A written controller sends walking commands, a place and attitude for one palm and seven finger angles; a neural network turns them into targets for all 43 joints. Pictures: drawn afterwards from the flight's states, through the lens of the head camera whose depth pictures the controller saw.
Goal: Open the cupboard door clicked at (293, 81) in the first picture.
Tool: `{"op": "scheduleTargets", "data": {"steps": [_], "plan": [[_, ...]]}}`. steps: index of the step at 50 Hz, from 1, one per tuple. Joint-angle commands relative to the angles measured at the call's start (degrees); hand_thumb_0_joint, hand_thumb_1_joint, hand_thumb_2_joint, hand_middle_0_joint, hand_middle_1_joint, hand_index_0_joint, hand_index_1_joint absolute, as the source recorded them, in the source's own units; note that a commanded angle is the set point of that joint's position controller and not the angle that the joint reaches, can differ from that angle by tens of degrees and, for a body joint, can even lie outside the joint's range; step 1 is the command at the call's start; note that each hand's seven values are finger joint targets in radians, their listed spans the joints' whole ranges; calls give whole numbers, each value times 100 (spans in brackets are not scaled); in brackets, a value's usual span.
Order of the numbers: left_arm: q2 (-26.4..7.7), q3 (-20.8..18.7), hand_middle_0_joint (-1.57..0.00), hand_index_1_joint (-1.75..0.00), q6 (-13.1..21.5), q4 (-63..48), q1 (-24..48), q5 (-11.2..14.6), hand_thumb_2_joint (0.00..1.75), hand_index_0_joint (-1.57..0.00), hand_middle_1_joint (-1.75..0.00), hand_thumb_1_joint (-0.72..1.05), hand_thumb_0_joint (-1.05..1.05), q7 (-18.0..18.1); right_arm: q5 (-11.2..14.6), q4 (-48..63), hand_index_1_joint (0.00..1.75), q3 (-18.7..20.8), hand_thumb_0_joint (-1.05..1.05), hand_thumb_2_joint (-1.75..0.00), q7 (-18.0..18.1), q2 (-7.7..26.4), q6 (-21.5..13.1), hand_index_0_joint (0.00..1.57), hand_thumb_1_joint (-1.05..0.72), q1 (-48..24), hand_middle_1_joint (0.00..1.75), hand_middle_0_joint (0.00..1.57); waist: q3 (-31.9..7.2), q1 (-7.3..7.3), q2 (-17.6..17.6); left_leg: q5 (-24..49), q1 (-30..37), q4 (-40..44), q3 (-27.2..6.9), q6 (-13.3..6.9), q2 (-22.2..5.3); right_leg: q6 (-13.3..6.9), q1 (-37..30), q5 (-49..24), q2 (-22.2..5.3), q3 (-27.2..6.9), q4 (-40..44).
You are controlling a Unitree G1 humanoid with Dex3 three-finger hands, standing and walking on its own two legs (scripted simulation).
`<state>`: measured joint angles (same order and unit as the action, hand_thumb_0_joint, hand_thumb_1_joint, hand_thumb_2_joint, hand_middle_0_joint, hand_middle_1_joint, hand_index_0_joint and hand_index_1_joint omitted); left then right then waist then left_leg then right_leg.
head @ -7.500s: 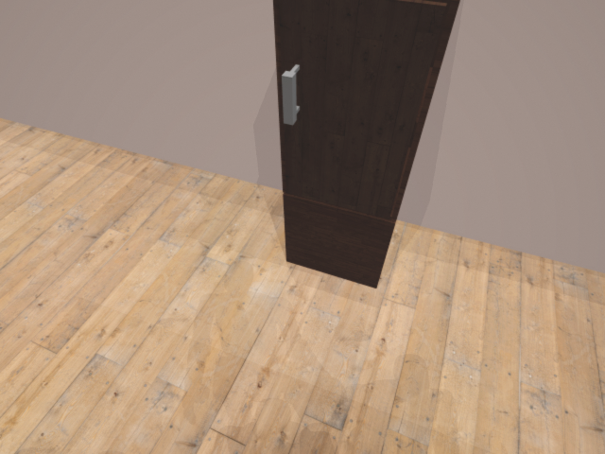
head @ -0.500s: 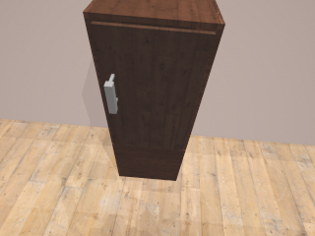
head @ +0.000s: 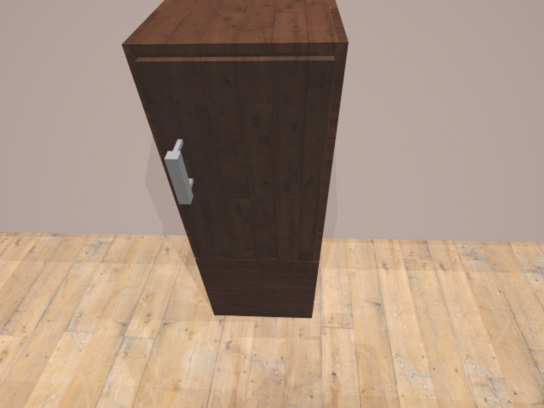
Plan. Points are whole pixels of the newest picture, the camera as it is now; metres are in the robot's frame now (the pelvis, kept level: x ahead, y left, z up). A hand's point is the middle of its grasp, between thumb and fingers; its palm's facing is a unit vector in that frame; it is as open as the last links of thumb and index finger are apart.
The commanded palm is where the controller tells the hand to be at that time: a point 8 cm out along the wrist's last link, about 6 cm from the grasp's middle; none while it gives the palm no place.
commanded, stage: come to a stop and stand still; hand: left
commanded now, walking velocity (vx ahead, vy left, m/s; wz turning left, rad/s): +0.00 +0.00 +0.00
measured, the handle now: (182, 171) +0.56 +0.22 +0.03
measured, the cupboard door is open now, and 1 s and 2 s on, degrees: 0 0 0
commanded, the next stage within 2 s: look again from close up in 0.40 s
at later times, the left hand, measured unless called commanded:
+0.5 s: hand out of the picture +0.01 +0.14 -0.17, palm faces +0.02 -0.98 -0.19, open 7.4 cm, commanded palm none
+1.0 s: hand out of the picture +0.02 +0.13 -0.17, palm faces +0.04 -0.98 -0.18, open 7.4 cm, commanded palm none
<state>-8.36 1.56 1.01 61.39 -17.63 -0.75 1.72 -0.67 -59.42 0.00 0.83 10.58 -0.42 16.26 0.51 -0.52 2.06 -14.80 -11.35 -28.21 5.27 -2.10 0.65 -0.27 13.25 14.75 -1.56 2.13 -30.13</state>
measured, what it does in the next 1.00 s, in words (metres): stands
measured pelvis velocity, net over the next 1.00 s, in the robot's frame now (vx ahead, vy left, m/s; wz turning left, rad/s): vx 0.03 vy -0.04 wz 0.00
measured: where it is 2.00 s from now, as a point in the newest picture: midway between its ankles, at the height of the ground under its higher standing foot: outside the picture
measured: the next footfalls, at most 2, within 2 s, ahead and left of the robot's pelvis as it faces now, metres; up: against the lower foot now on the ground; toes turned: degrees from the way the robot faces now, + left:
none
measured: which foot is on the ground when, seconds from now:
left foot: down 0.00-1.00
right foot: down 0.00-1.00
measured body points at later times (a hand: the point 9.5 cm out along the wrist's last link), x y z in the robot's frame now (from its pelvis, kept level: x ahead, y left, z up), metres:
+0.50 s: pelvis +0.02 -0.03 +0.00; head +0.03 -0.04 +0.45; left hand +0.01 +0.19 -0.15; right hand +0.00 -0.24 -0.16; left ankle +0.01 +0.10 -0.74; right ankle +0.02 -0.12 -0.74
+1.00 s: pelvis +0.03 -0.04 +0.01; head +0.04 -0.04 +0.46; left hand +0.02 +0.18 -0.15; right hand +0.03 -0.25 -0.16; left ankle +0.01 +0.10 -0.74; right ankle +0.02 -0.12 -0.74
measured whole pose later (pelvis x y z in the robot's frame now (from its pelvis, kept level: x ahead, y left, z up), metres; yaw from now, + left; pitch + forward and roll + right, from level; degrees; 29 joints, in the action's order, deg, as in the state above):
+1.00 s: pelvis +0.03 -0.04 +0.01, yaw +0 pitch -1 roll +1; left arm -7.8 0.5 1.6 64.7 -17.0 -0.5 1.8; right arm -0.5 -66.0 -0.6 2.1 7.8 -1.2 15.6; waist 1.9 0.4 -0.1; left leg -14.7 -7.4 -23.4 3.8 1.3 -2.1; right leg -3.2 9.2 15.2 1.5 3.6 -25.4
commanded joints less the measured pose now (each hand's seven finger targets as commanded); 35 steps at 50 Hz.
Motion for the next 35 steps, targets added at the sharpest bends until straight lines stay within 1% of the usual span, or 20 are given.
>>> {"op": "scheduleTargets", "data": {"steps": [1,2,7,9,10,11,12,13,16,19,21,23,24,25,26,27,29,30,32,35], "plan": [[-661,-138,-20,-30,88,-267,-119,0,90,-20,-30,90,0,25,-24,169,30,28,0,-90,-6,408,-97,20,-90,281,30,20,603,-35,-344,-355,-373,855,-712,-39,-538,-247,403,557,-393,-722,949],[-657,-138,-20,-30,94,-253,-151,6,90,-20,-30,90,0,23,-25,155,30,22,0,-90,-2,413,-101,20,-90,259,30,20,566,-23,-426,-269,-305,821,-680,-30,-536,-246,393,506,-406,-745,981],[-642,-143,-20,-30,112,-165,-150,16,90,-20,-30,90,0,15,-16,-7,30,-7,0,-90,11,385,-121,20,-90,270,30,20,484,-2,-408,-53,-202,818,-628,-4,-550,-248,268,289,-435,-786,1061],[-645,-142,-20,-30,122,-118,-171,23,90,-20,-30,90,0,12,-13,-83,30,-12,0,-90,18,372,-129,20,-90,280,30,20,382,4,-414,59,-110,786,-592,11,-553,-253,195,153,-454,-810,1087],[-645,-153,-20,-30,121,-103,-152,16,90,-20,-30,90,0,16,-9,-117,30,-12,0,-90,21,338,-126,20,-90,300,30,20,414,0,-404,58,-114,813,-575,17,-574,-253,178,134,-452,-766,1089],[-640,-155,-20,-30,125,-90,-159,20,90,-20,-30,90,0,15,-10,-153,30,-16,0,-90,23,335,-136,20,-90,306,30,20,354,14,-343,147,-121,793,-573,22,-567,-251,96,15,-459,-775,1080],[-643,-158,-20,-30,129,-70,-172,27,90,-20,-30,90,0,15,-12,-183,30,-20,0,-90,28,324,-137,20,-90,314,30,20,313,17,-393,180,-94,780,-558,31,-572,-253,54,-57,-467,-760,1076],[-631,-158,-20,-30,130,-48,-177,29,90,-20,-30,90,0,15,-13,-213,30,-22,0,-90,32,321,-137,20,-90,309,30,20,303,19,-353,215,-66,765,-547,44,-572,-258,43,-135,-463,-769,1072],[-601,-159,-20,-30,122,2,-189,25,90,-20,-30,90,0,20,-5,-303,30,-27,0,-90,43,247,-128,20,-90,328,30,20,399,37,-294,234,-141,796,-540,54,-578,-263,-1,-192,-461,-749,1097],[-586,-164,-20,-30,124,50,-214,36,90,-20,-30,90,0,18,-8,-371,30,-35,0,-90,57,230,-136,20,-90,364,30,20,287,47,-265,316,-63,780,-522,67,-592,-268,-100,-352,-470,-727,1076],[-549,-170,-20,-30,118,70,-217,33,90,-20,-30,90,0,25,-9,-414,30,-32,0,-90,66,188,-129,20,-90,378,30,20,357,52,-249,350,-90,796,-514,72,-606,-271,-96,-410,-453,-699,1065],[-539,-172,-20,-30,119,91,-227,36,90,-20,-30,90,0,25,-9,-447,30,-36,0,-90,76,177,-137,20,-90,401,30,20,299,57,-229,430,-59,790,-519,74,-619,-276,-158,-541,-457,-691,1039],[-539,-176,-20,-30,120,93,-225,35,90,-20,-30,90,0,26,-7,-457,30,-33,0,-90,80,166,-141,20,-90,428,30,20,268,49,-282,465,-50,791,-524,78,-626,-275,-195,-609,-446,-680,1018],[-513,-180,-20,-30,112,107,-210,29,90,-20,-30,90,0,31,-5,-481,30,-33,0,-90,87,129,-139,20,-90,425,30,20,360,61,-244,496,-75,820,-533,71,-647,-275,-186,-671,-432,-636,1001],[-506,-176,-20,-30,113,111,-247,28,90,-20,-30,90,0,34,-5,-481,30,-35,0,-90,88,142,-141,20,-90,420,30,20,355,76,-220,509,-77,813,-515,73,-644,-267,-201,-699,-451,-635,1010],[-500,-180,-20,-30,118,120,-269,30,90,-20,-30,90,0,32,-7,-480,30,-34,0,-90,92,138,-142,20,-90,419,30,20,305,68,-311,542,-35,783,-515,74,-640,-269,-216,-775,-448,-656,1005],[-517,-182,-20,-30,126,121,-268,33,90,-20,-30,90,0,34,-5,-497,30,-27,0,-90,97,138,-146,20,-90,433,30,20,188,62,-298,617,27,754,-496,83,-636,-272,-312,-964,-473,-648,990],[-508,-192,-20,-30,127,122,-256,23,90,-20,-30,90,0,39,-7,-508,30,-24,0,-90,101,100,-146,20,-90,444,30,20,249,61,-376,673,18,763,-500,83,-648,-274,-323,-1111,-458,-617,961],[-501,-194,-20,-30,130,126,-279,26,90,-20,-30,90,0,43,-5,-508,30,-19,0,-90,108,119,-149,20,-90,438,30,20,201,53,-301,748,67,742,-494,94,-650,-273,-343,-1267,-471,-619,935],[-499,-197,-20,-30,118,136,-272,21,90,-20,-30,90,0,46,-3,-538,30,-14,0,-90,114,58,-135,20,-90,409,30,20,337,65,-272,695,48,775,-484,97,-659,-275,-292,-1179,-456,-598,971]]}}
